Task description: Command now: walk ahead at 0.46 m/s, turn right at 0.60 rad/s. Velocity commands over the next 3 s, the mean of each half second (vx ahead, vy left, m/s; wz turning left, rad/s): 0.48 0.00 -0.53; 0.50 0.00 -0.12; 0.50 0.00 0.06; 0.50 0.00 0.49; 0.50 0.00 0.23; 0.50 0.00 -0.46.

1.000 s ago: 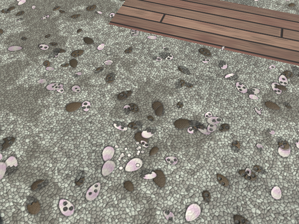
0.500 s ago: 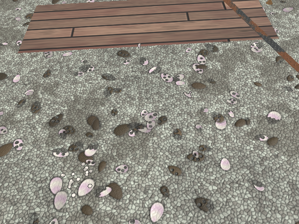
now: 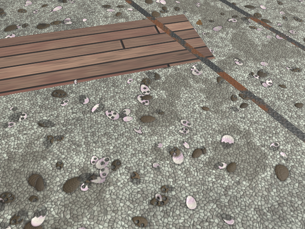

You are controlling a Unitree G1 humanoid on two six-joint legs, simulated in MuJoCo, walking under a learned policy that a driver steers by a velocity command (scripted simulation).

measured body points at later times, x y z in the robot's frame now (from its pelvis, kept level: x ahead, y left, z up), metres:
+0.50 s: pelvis +0.26 -0.08 -0.01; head +0.30 -0.10 +0.44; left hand +0.50 +0.12 -0.10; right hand +0.24 -0.38 -0.13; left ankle +0.16 +0.10 -0.63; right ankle +0.31 -0.17 -0.74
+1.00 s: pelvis +0.56 -0.12 -0.01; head +0.60 -0.12 +0.44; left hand +0.67 +0.15 -0.14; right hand +0.67 -0.42 -0.10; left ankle +0.68 -0.06 -0.74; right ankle +0.35 -0.18 -0.66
